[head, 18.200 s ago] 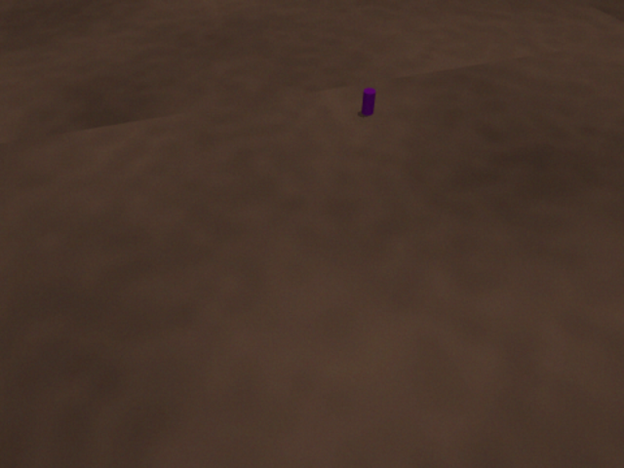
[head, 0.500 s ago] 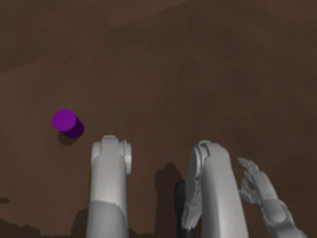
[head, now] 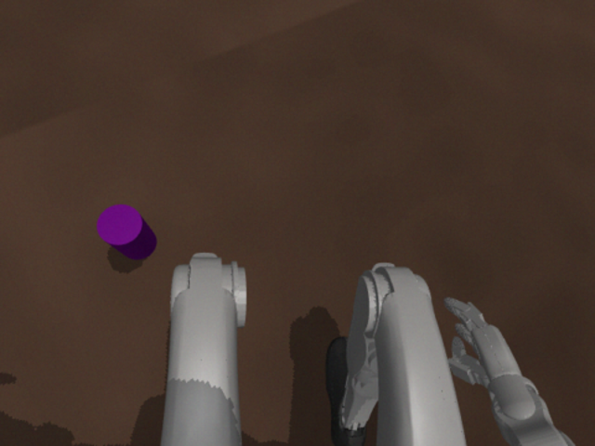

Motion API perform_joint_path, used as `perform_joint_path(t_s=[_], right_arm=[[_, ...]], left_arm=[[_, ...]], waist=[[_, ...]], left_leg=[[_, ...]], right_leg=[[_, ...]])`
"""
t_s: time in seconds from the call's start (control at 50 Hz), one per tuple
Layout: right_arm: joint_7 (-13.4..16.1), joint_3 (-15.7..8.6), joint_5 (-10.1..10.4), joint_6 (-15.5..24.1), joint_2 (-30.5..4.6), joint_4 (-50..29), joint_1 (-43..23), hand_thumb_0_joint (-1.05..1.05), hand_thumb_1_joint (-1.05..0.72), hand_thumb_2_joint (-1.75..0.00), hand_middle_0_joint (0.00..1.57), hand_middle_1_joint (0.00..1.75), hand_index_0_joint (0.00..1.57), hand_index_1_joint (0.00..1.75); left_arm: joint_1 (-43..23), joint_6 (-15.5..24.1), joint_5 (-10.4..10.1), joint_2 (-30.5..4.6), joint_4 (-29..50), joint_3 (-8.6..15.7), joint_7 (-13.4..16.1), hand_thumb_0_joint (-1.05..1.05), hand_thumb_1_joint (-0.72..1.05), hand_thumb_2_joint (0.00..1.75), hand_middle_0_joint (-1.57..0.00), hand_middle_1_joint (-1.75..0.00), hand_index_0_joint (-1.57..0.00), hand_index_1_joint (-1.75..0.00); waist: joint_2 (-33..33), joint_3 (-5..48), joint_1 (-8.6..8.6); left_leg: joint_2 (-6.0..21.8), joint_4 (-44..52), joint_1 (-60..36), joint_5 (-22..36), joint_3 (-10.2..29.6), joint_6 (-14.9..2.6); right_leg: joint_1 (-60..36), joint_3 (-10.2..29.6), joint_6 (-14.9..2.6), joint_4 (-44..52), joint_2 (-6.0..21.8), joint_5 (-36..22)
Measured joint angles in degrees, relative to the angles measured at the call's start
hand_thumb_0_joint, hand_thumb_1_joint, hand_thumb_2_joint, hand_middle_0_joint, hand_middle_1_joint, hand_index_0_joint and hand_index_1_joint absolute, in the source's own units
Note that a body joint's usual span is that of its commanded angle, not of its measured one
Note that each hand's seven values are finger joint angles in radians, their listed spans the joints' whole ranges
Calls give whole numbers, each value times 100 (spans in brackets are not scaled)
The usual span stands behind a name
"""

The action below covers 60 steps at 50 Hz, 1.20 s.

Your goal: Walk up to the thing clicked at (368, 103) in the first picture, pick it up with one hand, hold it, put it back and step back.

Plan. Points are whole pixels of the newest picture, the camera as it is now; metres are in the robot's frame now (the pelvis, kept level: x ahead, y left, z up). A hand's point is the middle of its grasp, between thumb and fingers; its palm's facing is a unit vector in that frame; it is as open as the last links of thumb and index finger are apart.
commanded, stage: go down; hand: left
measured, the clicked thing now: (130, 234) +0.39 +0.31 -0.28
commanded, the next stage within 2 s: none
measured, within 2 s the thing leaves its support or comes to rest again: neither
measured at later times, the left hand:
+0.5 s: hand out of the picture +0.26 +0.48 +0.03, palm faces +0.40 -0.92 -0.03, open 17.5 cm
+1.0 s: hand out of the picture +0.26 +0.48 +0.03, palm faces +0.39 -0.92 -0.03, open 17.5 cm
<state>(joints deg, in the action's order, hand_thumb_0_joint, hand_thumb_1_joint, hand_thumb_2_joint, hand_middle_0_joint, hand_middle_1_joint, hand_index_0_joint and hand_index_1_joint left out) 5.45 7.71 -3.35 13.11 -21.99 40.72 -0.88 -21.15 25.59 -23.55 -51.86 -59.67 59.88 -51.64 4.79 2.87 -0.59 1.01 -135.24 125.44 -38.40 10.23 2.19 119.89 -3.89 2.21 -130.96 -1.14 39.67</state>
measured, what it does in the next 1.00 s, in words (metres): stands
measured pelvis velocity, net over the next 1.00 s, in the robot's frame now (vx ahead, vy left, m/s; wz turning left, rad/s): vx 0.00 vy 0.00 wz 0.00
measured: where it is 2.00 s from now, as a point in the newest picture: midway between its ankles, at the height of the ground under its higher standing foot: (276, 413)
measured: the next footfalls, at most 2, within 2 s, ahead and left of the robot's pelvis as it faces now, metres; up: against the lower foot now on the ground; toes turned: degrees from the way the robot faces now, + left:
none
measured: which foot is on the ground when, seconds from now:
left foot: down 0.00-1.00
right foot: down 0.00-1.00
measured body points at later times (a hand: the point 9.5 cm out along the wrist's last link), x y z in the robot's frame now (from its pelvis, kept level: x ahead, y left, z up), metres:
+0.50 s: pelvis +0.00 +0.00 +0.00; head +0.20 +0.09 +0.39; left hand +0.23 +0.53 +0.04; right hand +0.24 -0.25 -0.09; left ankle +0.09 +0.14 -0.32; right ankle +0.11 -0.13 -0.32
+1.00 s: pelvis +0.00 +0.00 +0.00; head +0.19 +0.10 +0.40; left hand +0.23 +0.53 +0.04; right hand +0.24 -0.25 -0.09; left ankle +0.09 +0.14 -0.32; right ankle +0.11 -0.13 -0.32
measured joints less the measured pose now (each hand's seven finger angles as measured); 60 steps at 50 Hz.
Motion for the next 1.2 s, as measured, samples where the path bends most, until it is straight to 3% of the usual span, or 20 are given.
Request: perform_joint_path(t_s=[0.3,1.08,1.2], right_arm=[[10,10,-22,29,-48,24,14,1,-91,-91,21,30,21,30],[-5,-56,30,30,23,12,26,1,-91,-91,21,30,21,30],[-3,-57,45,20,13,17,36,1,-91,-91,21,30,21,30]], left_arm=[[12,61,-62,-157,-223,106,-43,-1,-54,12,-2,-5,0,-7],[69,-42,-16,65,114,-108,-26,-1,-52,12,-1,-5,0,-6],[112,-10,-84,52,76,-46,35,-1,-52,12,-1,-5,0,-6]], waist=[[1,-35,-14],[-28,72,12],[-37,88,9]], left_leg=[[0,-7,19,-17,0,24],[-10,27,9,-15,-19,-18],[-9,71,2,-27,-39,-26]], right_leg=[[42,5,-1,-28,-4,15],[-2,15,3,28,-3,27],[-6,30,21,62,2,43]])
